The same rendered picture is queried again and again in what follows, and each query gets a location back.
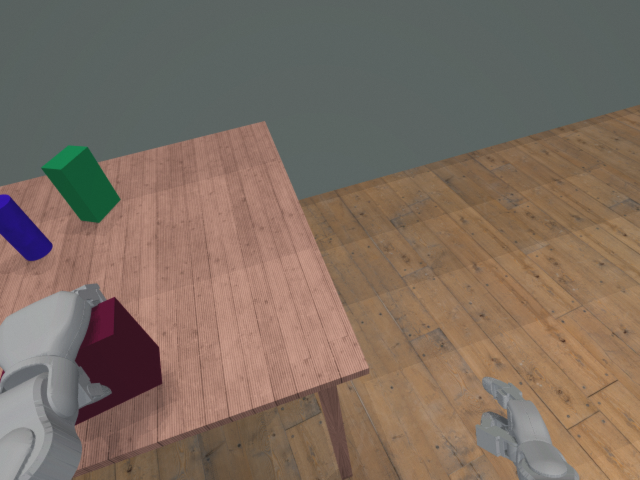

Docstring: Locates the robot left hand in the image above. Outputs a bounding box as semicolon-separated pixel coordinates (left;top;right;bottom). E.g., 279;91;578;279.
0;283;112;409

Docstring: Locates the sponge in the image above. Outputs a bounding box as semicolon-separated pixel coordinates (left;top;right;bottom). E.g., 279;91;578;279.
0;297;162;425

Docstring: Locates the robot right hand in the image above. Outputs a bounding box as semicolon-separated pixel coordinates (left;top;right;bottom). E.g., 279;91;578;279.
475;377;552;466

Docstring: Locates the robot left forearm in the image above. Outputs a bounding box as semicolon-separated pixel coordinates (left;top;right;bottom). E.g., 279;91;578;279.
0;356;82;480

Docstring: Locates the robot right forearm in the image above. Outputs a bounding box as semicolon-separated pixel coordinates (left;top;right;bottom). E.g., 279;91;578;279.
516;440;580;480

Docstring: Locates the table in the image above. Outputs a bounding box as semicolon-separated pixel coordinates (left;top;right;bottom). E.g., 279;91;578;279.
0;121;369;480

